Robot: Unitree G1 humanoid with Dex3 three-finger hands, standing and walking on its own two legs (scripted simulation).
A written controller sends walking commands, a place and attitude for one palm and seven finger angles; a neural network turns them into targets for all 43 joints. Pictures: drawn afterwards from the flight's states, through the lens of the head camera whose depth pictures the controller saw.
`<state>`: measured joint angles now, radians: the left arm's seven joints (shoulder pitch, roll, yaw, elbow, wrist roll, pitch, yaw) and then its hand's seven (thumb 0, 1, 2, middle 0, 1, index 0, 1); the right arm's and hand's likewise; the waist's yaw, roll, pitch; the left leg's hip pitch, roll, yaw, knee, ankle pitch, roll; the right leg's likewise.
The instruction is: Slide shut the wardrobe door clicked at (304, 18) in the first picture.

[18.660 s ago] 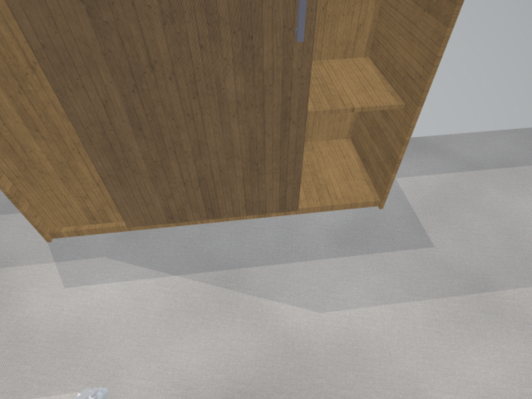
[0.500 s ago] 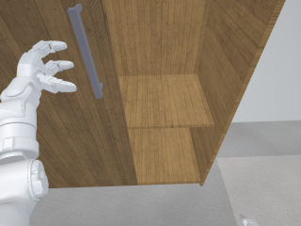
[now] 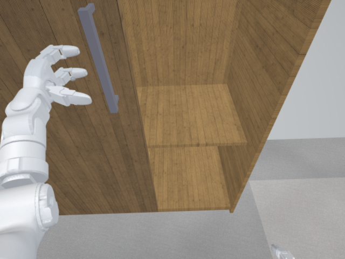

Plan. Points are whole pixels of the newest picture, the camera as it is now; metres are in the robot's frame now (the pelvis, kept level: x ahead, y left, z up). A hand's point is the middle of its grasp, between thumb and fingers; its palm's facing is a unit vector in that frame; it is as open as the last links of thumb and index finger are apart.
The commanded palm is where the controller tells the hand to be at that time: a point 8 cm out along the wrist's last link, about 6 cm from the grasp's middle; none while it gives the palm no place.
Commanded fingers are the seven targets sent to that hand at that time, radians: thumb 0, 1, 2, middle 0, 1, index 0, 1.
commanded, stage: move the hooked fingers beside the handle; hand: left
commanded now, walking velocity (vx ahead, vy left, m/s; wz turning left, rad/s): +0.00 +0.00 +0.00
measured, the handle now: (103, 65) +0.49 +0.17 +0.23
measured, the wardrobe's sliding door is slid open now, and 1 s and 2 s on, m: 0.42 0.42 0.42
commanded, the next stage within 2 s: feel for the door with the fingertips in 0.22 s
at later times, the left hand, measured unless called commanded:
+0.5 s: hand (76, 80) +0.43 +0.21 +0.23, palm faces +0.06 -1.00 -0.02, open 14.0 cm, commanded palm +0.40 +0.26 +0.23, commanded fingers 0.00 -0.50 0.30 -0.30 -1.20 -0.30 -1.20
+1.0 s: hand (90, 75) +0.44 +0.19 +0.23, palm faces +0.08 -1.00 -0.01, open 14.0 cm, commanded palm +0.42 +0.24 +0.23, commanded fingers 0.00 -0.50 0.30 -0.30 -1.20 -0.30 -1.20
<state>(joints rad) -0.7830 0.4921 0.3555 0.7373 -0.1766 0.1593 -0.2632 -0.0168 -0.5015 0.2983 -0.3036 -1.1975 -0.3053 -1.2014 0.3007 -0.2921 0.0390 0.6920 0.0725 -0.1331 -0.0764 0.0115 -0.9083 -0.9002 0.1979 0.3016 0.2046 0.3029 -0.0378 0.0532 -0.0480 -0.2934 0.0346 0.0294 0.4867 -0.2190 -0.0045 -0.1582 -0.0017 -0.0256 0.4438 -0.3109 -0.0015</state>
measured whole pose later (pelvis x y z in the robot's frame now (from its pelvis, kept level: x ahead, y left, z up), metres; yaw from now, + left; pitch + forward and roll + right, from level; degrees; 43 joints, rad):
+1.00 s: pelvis +0.00 -0.01 +0.00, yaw +0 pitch +1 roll +0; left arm -0.85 0.42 0.31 0.77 -0.16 0.19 -0.16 -0.02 -0.50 0.30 -0.30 -1.20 -0.31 -1.20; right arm 0.27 -0.27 0.04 0.71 0.07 -0.12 -0.08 0.01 -0.91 -0.90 0.20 0.30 0.20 0.30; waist -0.04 0.06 -0.05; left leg -0.29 0.04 0.03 0.48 -0.21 -0.01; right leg -0.16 0.00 -0.03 0.45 -0.31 -0.01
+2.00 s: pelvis +0.00 +0.00 +0.00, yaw +0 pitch +0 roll +0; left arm -0.78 0.35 0.27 0.63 -0.17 0.23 -0.11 -0.02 -0.50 0.30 -0.30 -1.20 -0.29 -1.20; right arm 0.23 -0.26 0.04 0.70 0.07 -0.12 -0.07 0.01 -0.91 -0.90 0.20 0.30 0.20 0.30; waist -0.02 0.05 -0.05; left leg -0.28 0.03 0.03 0.48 -0.21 -0.01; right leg -0.15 0.00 -0.03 0.45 -0.31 0.00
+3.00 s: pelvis +0.00 +0.00 +0.00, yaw +0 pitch +1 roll +0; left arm -0.77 0.40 0.30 0.64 -0.18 0.22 -0.17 -0.02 -0.50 0.30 -0.30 -1.20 -0.30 -1.20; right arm 0.26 -0.28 0.04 0.70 0.07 -0.12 -0.08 0.01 -0.91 -0.90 0.20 0.30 0.20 0.30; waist -0.03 0.05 -0.04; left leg -0.28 0.03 0.02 0.48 -0.21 -0.01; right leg -0.14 0.00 -0.03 0.44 -0.31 0.00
